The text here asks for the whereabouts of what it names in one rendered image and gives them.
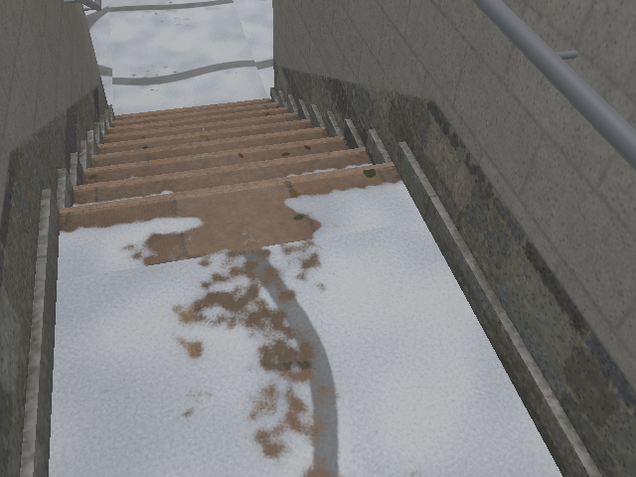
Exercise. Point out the stairs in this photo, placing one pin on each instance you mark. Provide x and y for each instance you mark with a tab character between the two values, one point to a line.
139	189

